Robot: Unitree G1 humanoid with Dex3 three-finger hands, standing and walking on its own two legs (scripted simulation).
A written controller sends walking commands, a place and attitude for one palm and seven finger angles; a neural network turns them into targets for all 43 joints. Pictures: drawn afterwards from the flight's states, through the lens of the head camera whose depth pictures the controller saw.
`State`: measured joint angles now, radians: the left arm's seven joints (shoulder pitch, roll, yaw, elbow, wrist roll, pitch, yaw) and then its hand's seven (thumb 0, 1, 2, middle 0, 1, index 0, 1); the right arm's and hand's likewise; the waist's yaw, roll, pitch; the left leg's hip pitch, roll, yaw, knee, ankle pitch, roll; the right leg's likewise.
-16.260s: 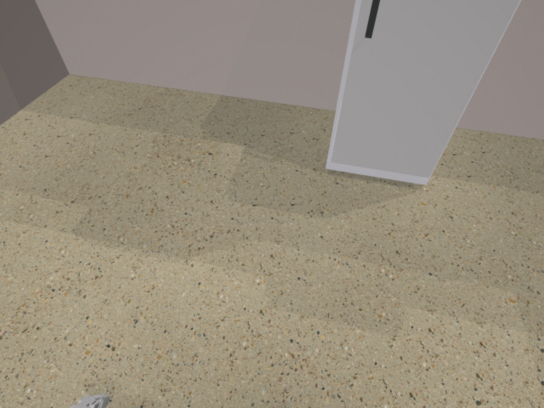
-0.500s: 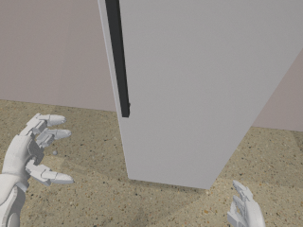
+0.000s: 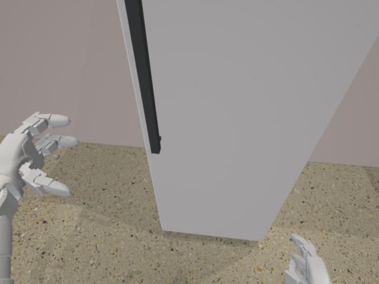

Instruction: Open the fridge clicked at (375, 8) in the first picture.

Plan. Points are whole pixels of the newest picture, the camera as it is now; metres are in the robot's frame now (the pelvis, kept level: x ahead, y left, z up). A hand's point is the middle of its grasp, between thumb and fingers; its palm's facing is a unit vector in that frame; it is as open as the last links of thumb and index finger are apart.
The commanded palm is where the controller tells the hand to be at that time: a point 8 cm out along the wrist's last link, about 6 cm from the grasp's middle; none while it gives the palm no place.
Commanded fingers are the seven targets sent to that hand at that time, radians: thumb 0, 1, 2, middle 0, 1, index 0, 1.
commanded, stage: raise the hand to about handle height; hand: left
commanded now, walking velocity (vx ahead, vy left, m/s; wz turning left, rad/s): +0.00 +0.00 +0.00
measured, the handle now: (149, 88) +0.49 +0.15 +0.18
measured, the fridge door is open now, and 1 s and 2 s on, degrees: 0 0 0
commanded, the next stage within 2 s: move the hooked fingers beside the handle in 0.34 s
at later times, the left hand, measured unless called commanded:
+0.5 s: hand (62, 164) +0.27 +0.26 +0.16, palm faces +0.10 -0.99 -0.07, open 14.0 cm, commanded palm +0.24 +0.31 +0.17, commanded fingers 0.00 -0.50 0.30 -0.30 -1.20 -0.30 -1.20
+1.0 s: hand (87, 141) +0.33 +0.25 +0.16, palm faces +0.06 -1.00 -0.04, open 14.0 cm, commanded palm +0.30 +0.29 +0.16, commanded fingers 0.00 -0.50 0.30 -0.30 -1.20 -0.30 -1.20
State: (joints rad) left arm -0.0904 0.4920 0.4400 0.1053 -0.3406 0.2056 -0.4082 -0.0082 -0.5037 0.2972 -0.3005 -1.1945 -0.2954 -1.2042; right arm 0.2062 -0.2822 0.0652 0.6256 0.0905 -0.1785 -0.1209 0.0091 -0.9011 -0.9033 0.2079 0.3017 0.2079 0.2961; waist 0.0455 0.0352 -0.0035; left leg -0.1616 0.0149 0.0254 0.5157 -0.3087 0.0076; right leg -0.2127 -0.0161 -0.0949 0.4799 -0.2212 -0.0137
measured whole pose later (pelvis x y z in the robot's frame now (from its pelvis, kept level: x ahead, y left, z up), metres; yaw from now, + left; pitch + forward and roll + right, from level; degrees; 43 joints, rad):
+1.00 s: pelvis +0.00 -0.01 +0.00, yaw -1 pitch -2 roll +0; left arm -0.24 0.44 0.38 0.24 -0.28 0.17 -0.33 -0.01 -0.50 0.30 -0.30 -1.19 -0.30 -1.20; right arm 0.23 -0.28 0.05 0.64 0.09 -0.17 -0.13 0.01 -0.90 -0.90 0.21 0.30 0.21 0.30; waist 0.02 0.03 0.00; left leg -0.18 0.02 0.04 0.52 -0.31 0.00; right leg -0.25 -0.01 -0.08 0.50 -0.23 -0.02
